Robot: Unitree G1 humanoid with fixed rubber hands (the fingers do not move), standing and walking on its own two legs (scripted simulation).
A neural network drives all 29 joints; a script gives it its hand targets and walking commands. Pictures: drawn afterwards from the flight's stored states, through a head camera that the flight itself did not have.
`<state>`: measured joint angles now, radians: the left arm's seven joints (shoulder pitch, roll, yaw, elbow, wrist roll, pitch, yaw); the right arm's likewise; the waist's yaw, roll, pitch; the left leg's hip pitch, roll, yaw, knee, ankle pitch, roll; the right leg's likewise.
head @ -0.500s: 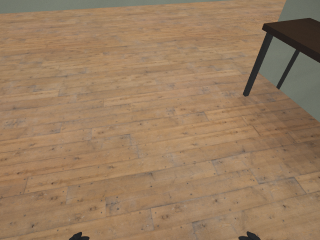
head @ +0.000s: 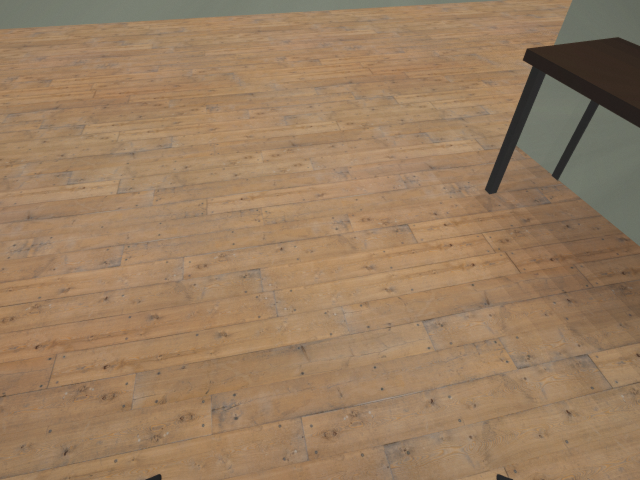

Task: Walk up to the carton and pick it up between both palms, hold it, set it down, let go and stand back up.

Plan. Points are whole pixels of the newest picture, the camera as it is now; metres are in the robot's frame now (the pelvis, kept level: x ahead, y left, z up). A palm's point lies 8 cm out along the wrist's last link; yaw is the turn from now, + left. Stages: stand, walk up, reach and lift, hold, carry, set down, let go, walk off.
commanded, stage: stand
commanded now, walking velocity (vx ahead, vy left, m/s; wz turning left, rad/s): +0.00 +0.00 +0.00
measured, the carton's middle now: out of the picture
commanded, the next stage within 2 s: walk up in 0.22 s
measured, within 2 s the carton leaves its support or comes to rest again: neither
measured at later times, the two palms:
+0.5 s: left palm out of the picture +0.09 +0.24 -0.11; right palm out of the picture +0.08 -0.26 -0.11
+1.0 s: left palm (216, 456) +0.21 +0.15 -0.10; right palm out of the picture +0.05 -0.43 -0.08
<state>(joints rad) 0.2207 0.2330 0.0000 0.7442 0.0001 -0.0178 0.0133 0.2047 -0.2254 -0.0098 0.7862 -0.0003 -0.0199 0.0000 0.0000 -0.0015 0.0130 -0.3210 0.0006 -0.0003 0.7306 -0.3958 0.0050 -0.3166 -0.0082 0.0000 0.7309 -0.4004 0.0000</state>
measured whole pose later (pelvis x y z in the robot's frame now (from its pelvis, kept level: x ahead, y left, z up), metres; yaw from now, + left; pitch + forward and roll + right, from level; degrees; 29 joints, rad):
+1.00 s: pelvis +0.06 -0.10 +0.00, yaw -21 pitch -3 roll -2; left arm 0.33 0.36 0.00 0.79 0.00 -0.01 -0.08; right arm 0.20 -0.38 -0.09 0.83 0.00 -0.05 0.02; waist 0.00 0.04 0.03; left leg -0.39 0.05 0.07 0.85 -0.52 0.04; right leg -0.31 0.14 0.01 0.66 -0.30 -0.08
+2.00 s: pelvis +0.30 -0.25 +0.00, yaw -46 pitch +1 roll +0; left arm 0.30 0.36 0.00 0.79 0.00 -0.03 -0.03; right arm 0.29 -0.38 -0.08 0.83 0.00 -0.07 0.04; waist -0.01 -0.05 0.04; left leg -0.23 0.07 0.19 0.67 -0.45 0.02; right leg -0.60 0.00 0.05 0.99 -0.35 -0.04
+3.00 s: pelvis +0.50 -0.40 -0.02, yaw -63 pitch -4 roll -1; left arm 0.32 0.36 0.00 0.83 0.00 -0.09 0.09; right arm 0.26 -0.38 -0.08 0.83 -0.01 0.05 0.05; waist -0.02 0.06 0.10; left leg -0.41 0.05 0.11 1.27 -0.56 0.00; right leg -0.46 0.04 0.04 0.86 -0.34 -0.02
